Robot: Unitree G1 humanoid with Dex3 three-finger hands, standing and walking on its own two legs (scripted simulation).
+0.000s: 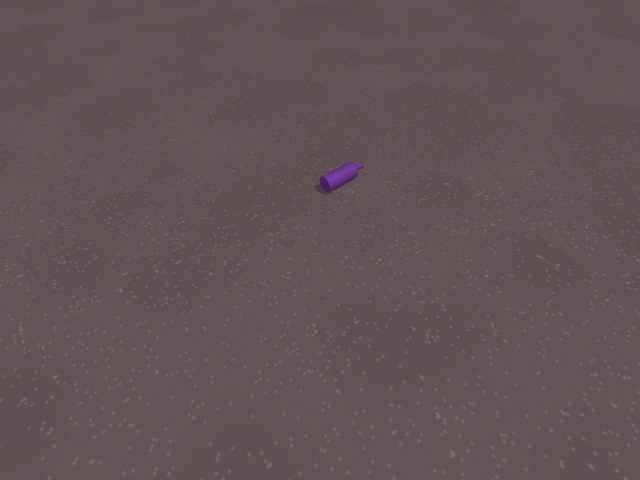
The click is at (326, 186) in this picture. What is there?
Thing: lying bottle
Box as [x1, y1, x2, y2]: [320, 162, 362, 191]
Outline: 362,164 360,162 354,165 351,162 349,162 320,177 321,186 325,191 329,191 355,177 357,175 357,170 362,167
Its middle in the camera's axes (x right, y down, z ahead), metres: +0.11 -0.32 +1.93
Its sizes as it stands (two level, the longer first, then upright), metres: 0.239 0.083 0.083
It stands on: the floor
